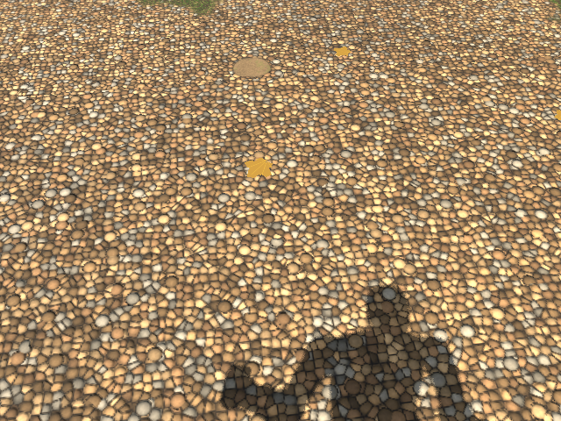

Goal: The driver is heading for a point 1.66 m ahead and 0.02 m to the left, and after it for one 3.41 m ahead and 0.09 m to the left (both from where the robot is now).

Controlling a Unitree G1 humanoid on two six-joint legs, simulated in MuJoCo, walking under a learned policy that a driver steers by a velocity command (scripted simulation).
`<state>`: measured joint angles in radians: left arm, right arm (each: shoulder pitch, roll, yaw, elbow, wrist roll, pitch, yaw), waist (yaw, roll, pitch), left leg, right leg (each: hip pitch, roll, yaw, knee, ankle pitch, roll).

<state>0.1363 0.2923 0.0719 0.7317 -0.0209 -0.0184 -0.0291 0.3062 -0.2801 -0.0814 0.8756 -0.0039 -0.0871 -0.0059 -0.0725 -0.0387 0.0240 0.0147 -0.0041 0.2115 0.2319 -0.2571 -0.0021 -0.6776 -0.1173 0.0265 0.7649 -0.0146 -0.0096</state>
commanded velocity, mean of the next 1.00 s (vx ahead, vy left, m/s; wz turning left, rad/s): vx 0.50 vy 0.00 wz -0.17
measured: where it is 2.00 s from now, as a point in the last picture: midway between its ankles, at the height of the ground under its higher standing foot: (300, 195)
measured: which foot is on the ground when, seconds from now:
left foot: down 0.00-0.14, up 0.16-0.66, down 0.68-1.00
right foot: up 0.00-0.12, down 0.14-0.68, up 0.70-1.00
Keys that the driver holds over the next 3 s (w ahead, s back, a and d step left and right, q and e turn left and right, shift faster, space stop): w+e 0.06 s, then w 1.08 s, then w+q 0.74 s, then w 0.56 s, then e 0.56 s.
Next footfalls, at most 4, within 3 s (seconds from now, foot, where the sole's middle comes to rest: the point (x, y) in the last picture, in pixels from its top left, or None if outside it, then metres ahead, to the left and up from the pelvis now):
0.14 right None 0.24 -0.14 -0.78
0.68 left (260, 383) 0.58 0.05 -0.78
1.20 right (358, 284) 0.84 -0.24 -0.78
1.76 left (263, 209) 1.13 0.01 -0.78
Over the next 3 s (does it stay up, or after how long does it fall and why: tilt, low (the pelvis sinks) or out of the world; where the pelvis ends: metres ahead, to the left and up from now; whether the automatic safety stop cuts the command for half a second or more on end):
stays up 1.58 0.05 0.00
